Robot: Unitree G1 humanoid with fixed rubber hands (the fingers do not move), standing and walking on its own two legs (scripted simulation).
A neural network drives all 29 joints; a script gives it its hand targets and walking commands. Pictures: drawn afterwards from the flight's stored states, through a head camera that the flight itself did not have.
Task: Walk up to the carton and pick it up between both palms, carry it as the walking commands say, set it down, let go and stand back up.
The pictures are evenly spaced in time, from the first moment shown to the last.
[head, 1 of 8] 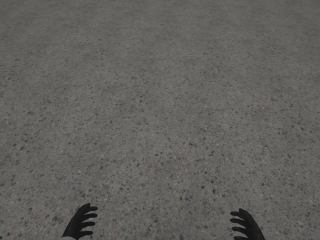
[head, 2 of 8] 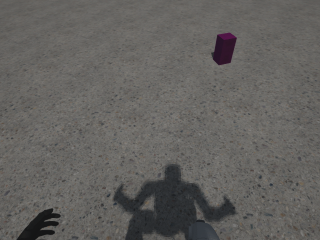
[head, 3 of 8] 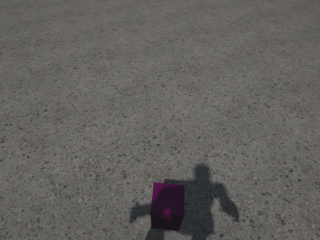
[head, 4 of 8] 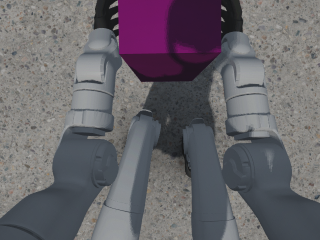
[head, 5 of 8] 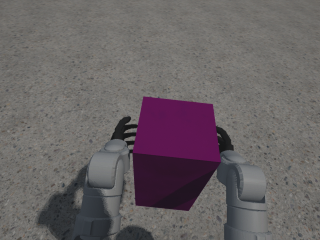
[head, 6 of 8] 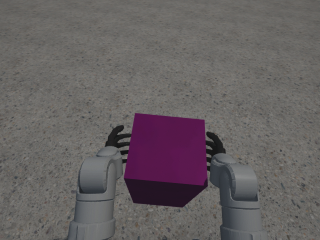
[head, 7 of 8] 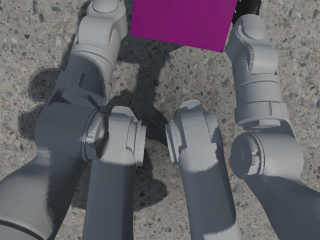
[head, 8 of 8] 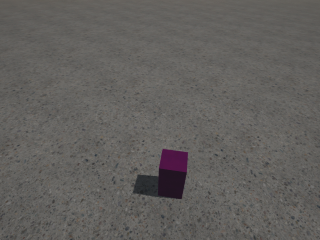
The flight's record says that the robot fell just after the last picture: no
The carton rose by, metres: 0.65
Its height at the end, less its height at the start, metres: +0.00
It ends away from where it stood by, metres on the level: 4.52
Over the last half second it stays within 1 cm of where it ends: yes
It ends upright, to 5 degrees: yes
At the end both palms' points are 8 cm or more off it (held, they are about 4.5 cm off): yes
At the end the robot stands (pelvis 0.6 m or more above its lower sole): yes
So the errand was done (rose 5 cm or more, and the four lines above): yes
